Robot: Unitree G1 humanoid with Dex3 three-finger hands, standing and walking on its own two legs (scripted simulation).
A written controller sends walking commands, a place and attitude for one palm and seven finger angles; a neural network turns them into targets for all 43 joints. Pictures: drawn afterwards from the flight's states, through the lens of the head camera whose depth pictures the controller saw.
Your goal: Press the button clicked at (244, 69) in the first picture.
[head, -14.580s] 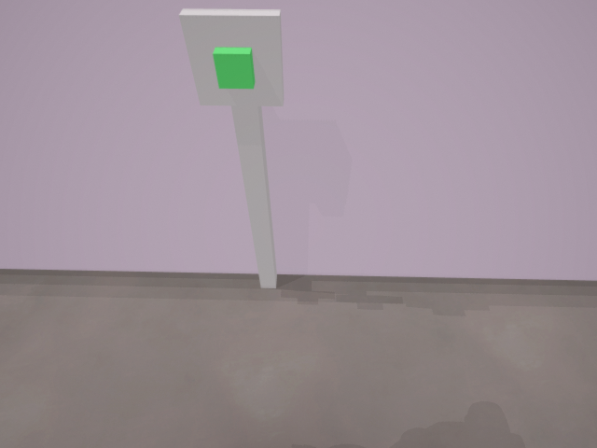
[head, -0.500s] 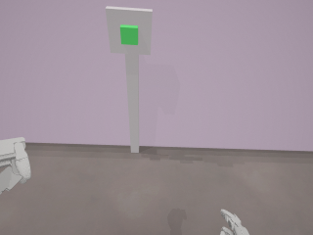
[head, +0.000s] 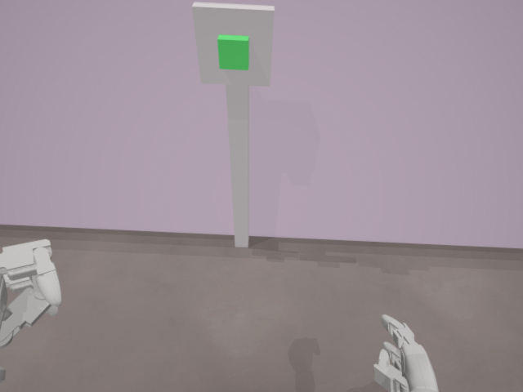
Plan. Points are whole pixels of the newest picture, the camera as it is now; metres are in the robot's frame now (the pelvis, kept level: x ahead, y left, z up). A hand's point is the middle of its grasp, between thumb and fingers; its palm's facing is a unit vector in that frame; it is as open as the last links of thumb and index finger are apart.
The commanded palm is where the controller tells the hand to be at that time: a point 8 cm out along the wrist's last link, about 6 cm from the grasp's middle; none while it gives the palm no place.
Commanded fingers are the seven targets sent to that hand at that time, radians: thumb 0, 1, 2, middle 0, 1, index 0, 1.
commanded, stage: let the arm hang, fingers relaxed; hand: left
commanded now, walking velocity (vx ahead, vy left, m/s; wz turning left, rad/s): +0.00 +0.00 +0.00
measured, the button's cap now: (234, 52) +0.80 +0.11 +0.14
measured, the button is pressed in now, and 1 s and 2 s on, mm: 0 0 0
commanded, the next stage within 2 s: stand and wait in 1.10 s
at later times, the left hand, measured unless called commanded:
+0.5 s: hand out of the picture -0.06 +0.21 -0.17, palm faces +0.03 -0.97 -0.25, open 4.7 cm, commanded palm none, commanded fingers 0.00 0.90 0.90 -0.35 -0.46 -0.35 -0.46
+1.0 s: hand out of the picture +0.03 +0.19 -0.16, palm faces +0.03 -0.97 -0.22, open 7.3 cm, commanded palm none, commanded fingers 0.00 0.90 0.90 -0.20 -0.30 -0.20 -0.30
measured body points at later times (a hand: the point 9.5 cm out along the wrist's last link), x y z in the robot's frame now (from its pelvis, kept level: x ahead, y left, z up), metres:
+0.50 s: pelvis -0.02 +0.00 +0.00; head +0.00 +0.01 +0.45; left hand -0.06 +0.26 -0.15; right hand -0.04 -0.23 -0.15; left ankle +0.01 +0.11 -0.74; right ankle +0.00 -0.10 -0.74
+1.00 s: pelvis -0.01 +0.00 +0.01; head -0.01 +0.00 +0.46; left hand +0.03 +0.24 -0.15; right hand +0.02 -0.23 -0.15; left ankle +0.01 +0.11 -0.74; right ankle +0.00 -0.10 -0.74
